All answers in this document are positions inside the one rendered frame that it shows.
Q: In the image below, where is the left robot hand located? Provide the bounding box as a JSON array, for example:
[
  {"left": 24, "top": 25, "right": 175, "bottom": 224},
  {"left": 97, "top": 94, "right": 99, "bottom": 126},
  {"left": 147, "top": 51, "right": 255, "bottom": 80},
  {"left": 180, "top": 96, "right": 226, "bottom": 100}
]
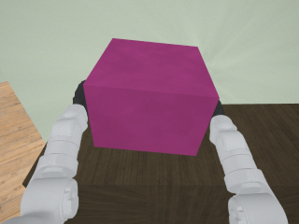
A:
[{"left": 73, "top": 79, "right": 89, "bottom": 116}]

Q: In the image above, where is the carton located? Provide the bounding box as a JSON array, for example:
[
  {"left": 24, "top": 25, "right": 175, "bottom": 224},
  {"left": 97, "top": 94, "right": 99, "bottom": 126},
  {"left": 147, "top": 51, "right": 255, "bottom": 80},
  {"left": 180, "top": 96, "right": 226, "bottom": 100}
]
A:
[{"left": 83, "top": 38, "right": 220, "bottom": 156}]

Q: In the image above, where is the right robot upper arm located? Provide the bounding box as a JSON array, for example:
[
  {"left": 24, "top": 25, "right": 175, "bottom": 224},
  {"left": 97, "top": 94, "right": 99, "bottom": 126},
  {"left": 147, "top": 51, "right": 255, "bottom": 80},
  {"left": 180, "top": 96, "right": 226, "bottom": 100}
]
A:
[{"left": 228, "top": 192, "right": 287, "bottom": 224}]

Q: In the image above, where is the pedestal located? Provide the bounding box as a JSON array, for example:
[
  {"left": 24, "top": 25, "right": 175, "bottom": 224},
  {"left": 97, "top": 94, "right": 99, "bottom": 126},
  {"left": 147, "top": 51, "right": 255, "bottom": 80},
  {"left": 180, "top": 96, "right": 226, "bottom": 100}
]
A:
[{"left": 22, "top": 104, "right": 299, "bottom": 224}]

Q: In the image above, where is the robot right forearm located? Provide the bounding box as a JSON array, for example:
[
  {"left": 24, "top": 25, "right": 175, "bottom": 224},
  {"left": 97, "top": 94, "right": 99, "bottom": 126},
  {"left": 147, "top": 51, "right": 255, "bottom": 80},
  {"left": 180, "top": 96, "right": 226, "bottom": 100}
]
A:
[{"left": 209, "top": 115, "right": 289, "bottom": 224}]

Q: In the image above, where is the left robot upper arm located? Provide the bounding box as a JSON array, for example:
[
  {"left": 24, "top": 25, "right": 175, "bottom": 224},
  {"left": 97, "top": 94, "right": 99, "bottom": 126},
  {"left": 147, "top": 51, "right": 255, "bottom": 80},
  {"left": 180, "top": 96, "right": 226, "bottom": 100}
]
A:
[{"left": 1, "top": 176, "right": 78, "bottom": 224}]

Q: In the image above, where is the right robot hand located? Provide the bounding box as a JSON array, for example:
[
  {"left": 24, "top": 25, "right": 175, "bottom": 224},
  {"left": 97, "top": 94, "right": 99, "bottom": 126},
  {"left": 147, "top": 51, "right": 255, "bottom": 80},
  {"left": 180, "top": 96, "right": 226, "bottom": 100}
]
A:
[{"left": 210, "top": 100, "right": 225, "bottom": 122}]

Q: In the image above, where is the robot left forearm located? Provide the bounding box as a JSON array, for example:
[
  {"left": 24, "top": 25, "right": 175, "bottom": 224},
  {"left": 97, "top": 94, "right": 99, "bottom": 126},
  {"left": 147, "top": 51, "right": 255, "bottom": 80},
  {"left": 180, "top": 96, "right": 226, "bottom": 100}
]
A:
[{"left": 20, "top": 104, "right": 88, "bottom": 212}]

